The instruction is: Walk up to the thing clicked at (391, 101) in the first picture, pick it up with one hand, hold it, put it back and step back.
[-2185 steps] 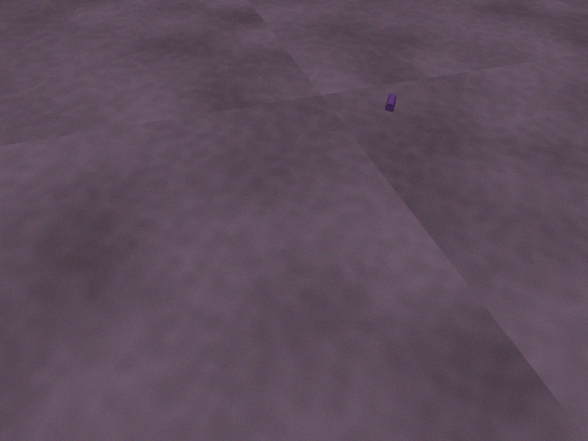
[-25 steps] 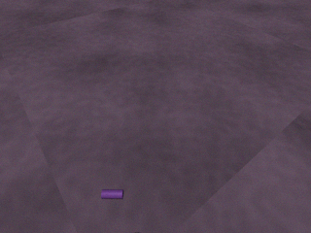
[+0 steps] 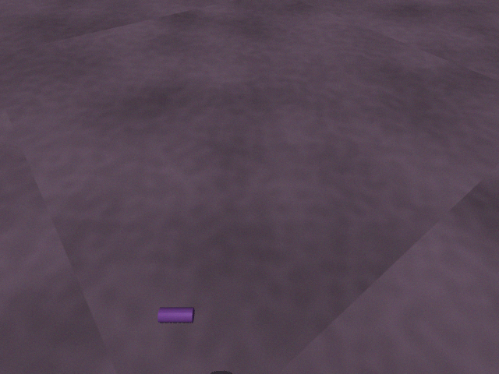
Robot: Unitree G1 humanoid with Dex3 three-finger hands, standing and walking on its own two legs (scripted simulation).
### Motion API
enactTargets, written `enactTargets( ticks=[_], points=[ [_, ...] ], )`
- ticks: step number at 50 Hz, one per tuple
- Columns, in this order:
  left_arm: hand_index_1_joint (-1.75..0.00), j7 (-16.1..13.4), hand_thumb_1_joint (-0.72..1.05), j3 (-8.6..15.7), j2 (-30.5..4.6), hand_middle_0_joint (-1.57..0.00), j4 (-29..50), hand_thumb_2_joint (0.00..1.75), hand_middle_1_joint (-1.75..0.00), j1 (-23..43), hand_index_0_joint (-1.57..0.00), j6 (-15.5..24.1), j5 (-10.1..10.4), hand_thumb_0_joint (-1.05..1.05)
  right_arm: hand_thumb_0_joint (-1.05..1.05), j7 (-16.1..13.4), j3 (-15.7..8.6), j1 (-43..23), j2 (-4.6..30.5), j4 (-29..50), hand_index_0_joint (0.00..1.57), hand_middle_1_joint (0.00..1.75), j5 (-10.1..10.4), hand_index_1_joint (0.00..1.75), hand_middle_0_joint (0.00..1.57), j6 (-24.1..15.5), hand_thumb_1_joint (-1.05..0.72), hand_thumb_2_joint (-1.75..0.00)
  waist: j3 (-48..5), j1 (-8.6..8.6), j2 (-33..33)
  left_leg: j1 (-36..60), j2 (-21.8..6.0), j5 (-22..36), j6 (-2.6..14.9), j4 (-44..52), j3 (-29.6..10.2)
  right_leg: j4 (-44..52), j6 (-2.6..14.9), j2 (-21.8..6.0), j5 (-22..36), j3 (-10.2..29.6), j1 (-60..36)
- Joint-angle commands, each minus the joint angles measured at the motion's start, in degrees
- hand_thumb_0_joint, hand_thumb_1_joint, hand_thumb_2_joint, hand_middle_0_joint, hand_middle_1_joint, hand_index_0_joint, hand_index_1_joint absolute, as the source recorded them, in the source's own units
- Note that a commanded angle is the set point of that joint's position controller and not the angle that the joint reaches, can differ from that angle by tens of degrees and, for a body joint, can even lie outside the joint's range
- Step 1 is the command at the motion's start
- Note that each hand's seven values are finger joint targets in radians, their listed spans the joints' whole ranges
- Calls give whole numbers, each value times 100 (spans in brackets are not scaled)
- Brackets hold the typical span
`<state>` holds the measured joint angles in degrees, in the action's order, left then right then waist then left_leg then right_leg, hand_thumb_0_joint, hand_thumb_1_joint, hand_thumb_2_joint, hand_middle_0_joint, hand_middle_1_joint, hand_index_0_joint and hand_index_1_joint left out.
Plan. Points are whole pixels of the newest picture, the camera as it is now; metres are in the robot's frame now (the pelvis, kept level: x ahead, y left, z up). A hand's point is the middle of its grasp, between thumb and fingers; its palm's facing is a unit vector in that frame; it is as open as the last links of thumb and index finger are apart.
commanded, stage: stand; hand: left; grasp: from above
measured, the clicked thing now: (176, 314) +0.48 +0.27 -0.76
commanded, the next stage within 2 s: step back in 0.72 s
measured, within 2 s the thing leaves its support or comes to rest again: neither
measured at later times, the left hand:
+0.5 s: hand out of the picture +0.07 +0.24 -0.16, palm faces +0.00 -0.94 -0.34, open 7.4 cm
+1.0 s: hand out of the picture +0.08 +0.30 -0.18, palm faces -0.02 -0.92 -0.38, open 7.4 cm
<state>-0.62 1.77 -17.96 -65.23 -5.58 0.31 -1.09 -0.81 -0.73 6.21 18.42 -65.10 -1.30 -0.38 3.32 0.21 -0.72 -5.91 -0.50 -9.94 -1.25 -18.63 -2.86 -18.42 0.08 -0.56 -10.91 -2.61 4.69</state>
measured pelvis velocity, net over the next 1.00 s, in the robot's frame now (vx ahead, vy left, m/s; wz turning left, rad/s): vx -0.04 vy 0.04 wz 0.01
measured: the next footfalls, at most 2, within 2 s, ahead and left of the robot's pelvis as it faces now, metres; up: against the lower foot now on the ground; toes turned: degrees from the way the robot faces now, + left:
left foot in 1.02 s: -0.03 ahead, +0.15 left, +0.00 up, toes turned -1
right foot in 1.46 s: -0.09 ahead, -0.02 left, +0.00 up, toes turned +0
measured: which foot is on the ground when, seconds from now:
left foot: down 0.00-0.80, up 0.82-1.00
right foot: down 0.00-1.00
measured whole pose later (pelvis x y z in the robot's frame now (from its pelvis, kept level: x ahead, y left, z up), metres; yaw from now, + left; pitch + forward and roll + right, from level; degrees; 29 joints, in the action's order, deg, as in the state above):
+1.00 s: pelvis -0.04 +0.04 -0.02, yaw +1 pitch +0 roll -1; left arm -1.0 4.3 -21.9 -54.8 -2.6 -1.9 -1.7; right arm 0.4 -3.0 7.4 22.8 -55.7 -0.6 2.5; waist 10.0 -1.2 0.7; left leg -17.6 1.5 -23.4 2.2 -43.5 -2.1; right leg -32.1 -1.5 -3.2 -13.5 -2.2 17.9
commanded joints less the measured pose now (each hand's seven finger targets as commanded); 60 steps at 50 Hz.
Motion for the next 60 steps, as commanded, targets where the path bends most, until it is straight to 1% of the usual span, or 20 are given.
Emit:
enactTargets(
  ticks=[1, 10, 14, 20, 35, 36, 38, 39, 41, 42, 44, 48, 50, 51, 52, 53, 54, 57, 59, 60],
  points=[
    [-30, -73, 90, 195, -1156, -20, 288, 90, -30, 191, -20, 121, 31, 0, 0, -65, -189, -148, 1126, 264, 20, 30, 33, 30, 20, -114, -90, -90, -415, 6, -34, -90, -593, 913, 196, 271, -423, 280, 72, -699, 718, 544, -154],
    [-30, -68, 90, 183, -1213, -20, 326, 90, -30, 225, -20, 155, 26, 0, 0, -49, -188, -198, 1169, 306, 20, 30, 41, 30, 20, -128, -90, -90, -513, -13, -11, 34, -611, 1073, 203, 234, -394, 277, 71, -722, 1047, 567, -190],
    [-30, -48, 90, 174, -1247, -20, 306, 90, -30, 210, -20, 143, 28, 0, 0, -35, -171, -143, 1152, 269, 20, 30, 41, 30, 20, -104, -90, -90, -317, -23, 22, -95, -583, 503, 186, 355, -410, 423, 70, -672, 340, 585, 2],
    [-30, -47, 90, 162, -1290, -20, 310, 90, -30, 172, -20, 156, 14, 0, 0, -21, -184, -166, 1160, 279, 20, 30, 46, 30, 20, -95, -90, -90, -274, -8, 85, -149, -581, 477, 184, 351, -422, 445, 82, -673, 244, 584, -10],
    [-30, -33, 90, 126, -1308, -20, 365, 90, -30, 66, -20, 178, 42, 0, 0, -11, -154, -109, 1201, 316, 20, 30, 59, 30, 20, -113, -90, -90, -453, 1, -19, -21, -614, 950, 192, 294, -412, 304, 103, -689, 881, 560, -126],
    [-30, -54, 90, 463, -1742, -20, 437, 90, -30, 19, -20, 118, 152, 0, 0, 10, -222, -272, 1406, 476, 20, 30, 47, 30, 20, -11, -90, -90, 197, 16, 96, -654, -430, 1604, 326, -454, -346, -125, 160, -675, 1772, 665, 169],
    [-30, -87, 90, 520, -1767, -20, 536, 90, -30, -203, -20, 62, 182, 0, 0, 2, -242, -208, 1259, 647, 20, 30, 111, 30, 20, 56, -90, -90, 28, 21, 256, -691, -85, 1263, 272, -1283, -19, -139, 513, -987, 2432, 846, 253],
    [-30, -95, 90, 549, -1839, -20, 682, 90, -30, -116, -20, 55, 157, 0, 0, 1, -247, -27, 1204, 704, 20, 30, 131, 30, 20, 96, -90, -90, -64, -51, 511, -787, 121, 705, 232, -1746, 136, -17, 807, -1306, 2472, 1126, 308],
    [-30, -119, 90, 588, -1835, -20, 1007, 90, -30, 236, -20, 45, 47, 0, 0, 16, -357, 180, 1245, 814, 20, 30, 90, 30, 20, 211, -90, -90, -279, -104, 970, -1057, 363, -1811, 312, -3163, 28, 90, 1436, -1977, 2343, 1649, 594],
    [-30, -124, 90, 611, -1824, -20, 1153, 90, -30, 373, -20, 36, -12, 0, 0, 32, -404, 359, 1325, 867, 20, 30, 77, 30, 20, 256, -90, -90, -382, -178, 941, -1051, 273, -2039, 351, -3649, -127, -7, 1575, -2117, 2289, 1646, 815],
    [-30, -118, 90, 601, -1791, -20, 1399, 90, -30, 677, -20, 8, -37, 0, 0, 68, -450, 522, 1388, 982, 20, 30, 110, 30, 20, 292, -90, -90, -504, -287, 970, -1062, 142, -2018, 448, -3750, -334, -341, 1437, -1961, 2349, 1348, 930],
    [-30, -145, 90, 535, -1711, -20, 1612, 90, -30, 582, -20, -66, -63, 0, 0, 68, -436, 558, 1296, 1166, 20, 30, 95, 30, 20, 236, -90, -90, -737, -139, 962, -1231, 45, -1328, 342, -2195, -48, -1105, 1030, -1529, 2405, 1075, 243],
    [-30, -114, 90, 486, -1646, -20, 1722, 90, -30, 615, -20, -181, 53, 0, 0, 35, -481, 717, 1257, 1154, 20, 30, 10, 30, 20, 134, -90, -90, -719, -281, 521, -849, 14, 533, 275, -364, 155, -1800, 644, -1120, 2032, 728, 183],
    [-30, -92, 90, 459, -1413, -20, 1774, 90, -30, 499, -20, -236, 126, 0, 0, 15, -558, 602, 1492, 1183, 20, 30, -81, 30, 20, 101, -90, -90, -700, -135, -217, -474, -495, 2076, 342, -216, -587, -2433, 356, -517, 1241, 445, 681],
    [-30, -111, 90, 415, -1175, -20, 1874, 90, -30, 407, -20, -258, 168, 0, 0, -8, -655, 565, 1920, 1280, 20, 30, -143, 30, 20, 70, -90, -90, -702, -91, -1163, 243, -1350, 3634, 691, -276, -1815, -3252, 192, 342, -1272, 496, 1926],
    [-30, -167, 90, 427, -1230, -20, 1784, 90, -30, 261, -20, -320, 126, 0, 0, -17, -659, 469, 2039, 1337, 20, 30, -119, 30, 20, 70, -90, -90, -716, -37, -814, 280, -1562, 4205, 1018, -611, -1796, -3875, 160, 634, -2573, 1001, 2190],
    [-30, -217, 90, 449, -1326, -20, 1760, 90, -30, 286, -20, -325, 94, 0, 0, -31, -691, 479, 2214, 1467, 20, 30, -64, 30, 20, 72, -90, -90, -782, -281, -1205, -37, -1898, 3825, 1214, -402, -2291, -4214, 117, 661, -2815, 1288, 2144],
    [-30, -193, 90, 466, -1394, -20, 1702, 90, -30, 124, -20, -343, 165, 0, 0, -139, -573, -121, 1668, 1595, 20, 30, -68, 30, 20, 76, -90, -90, -776, 54, -856, 561, -1031, 3953, 607, -770, -1018, -4685, 170, 599, -1798, 1527, 2577],
    [-30, -187, 90, 470, -1390, -20, 1692, 90, -30, -168, -20, -345, 142, 0, 0, -193, -567, -76, 1517, 1650, 20, 30, -2, 30, 20, 71, -90, -90, -860, 105, -736, 893, -921, 3702, 426, -806, -798, -4687, 119, 607, -1412, 1347, 2565],
    [-30, -174, 90, 484, -1354, -20, 1693, 90, -30, -144, -20, -326, 113, 0, 0, -211, -557, 104, 1441, 1627, 20, 30, 25, 30, 20, 68, -90, -90, -935, -15, -738, 1265, -963, 3816, 511, -923, -892, -4406, 23, 549, -1414, 1231, 2551]
  ],
)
